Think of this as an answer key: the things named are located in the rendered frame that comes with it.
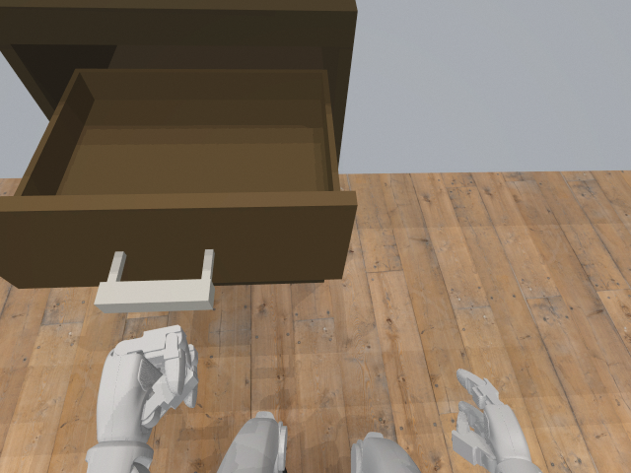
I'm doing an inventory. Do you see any robot left hand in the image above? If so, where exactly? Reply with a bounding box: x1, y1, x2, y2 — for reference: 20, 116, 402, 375
97, 325, 198, 443

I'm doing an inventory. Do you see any robot left forearm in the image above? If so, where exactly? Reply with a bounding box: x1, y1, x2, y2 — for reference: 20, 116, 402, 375
85, 440, 154, 473

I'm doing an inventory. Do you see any robot right hand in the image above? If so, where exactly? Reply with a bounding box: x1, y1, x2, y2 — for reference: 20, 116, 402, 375
452, 369, 532, 473

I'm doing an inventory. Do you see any drawer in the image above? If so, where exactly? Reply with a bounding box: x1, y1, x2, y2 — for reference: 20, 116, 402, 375
0, 69, 358, 289

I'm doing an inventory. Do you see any right robot thigh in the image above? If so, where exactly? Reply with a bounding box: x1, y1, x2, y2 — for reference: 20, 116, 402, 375
351, 438, 421, 473

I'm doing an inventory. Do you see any robot right shin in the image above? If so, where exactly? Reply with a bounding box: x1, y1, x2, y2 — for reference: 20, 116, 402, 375
363, 432, 384, 442

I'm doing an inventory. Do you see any handle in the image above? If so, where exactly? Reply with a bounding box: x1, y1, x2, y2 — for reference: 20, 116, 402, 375
94, 249, 215, 313

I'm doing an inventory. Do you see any cabinet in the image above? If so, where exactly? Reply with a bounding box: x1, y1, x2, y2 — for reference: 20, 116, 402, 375
0, 0, 358, 286

